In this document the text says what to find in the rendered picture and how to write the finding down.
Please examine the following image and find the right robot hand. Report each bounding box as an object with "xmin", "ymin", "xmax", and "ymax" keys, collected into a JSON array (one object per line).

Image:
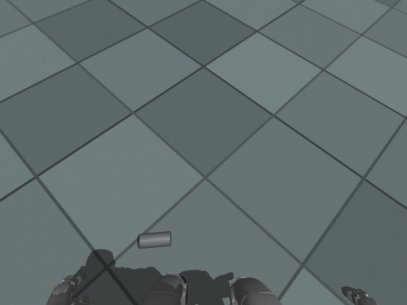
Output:
[{"xmin": 341, "ymin": 287, "xmax": 378, "ymax": 305}]

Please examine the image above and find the can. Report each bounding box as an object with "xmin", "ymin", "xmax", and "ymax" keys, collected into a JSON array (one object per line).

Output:
[{"xmin": 139, "ymin": 231, "xmax": 171, "ymax": 248}]

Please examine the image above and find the left robot hand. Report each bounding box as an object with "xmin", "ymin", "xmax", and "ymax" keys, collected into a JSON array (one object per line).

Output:
[{"xmin": 46, "ymin": 273, "xmax": 93, "ymax": 305}]

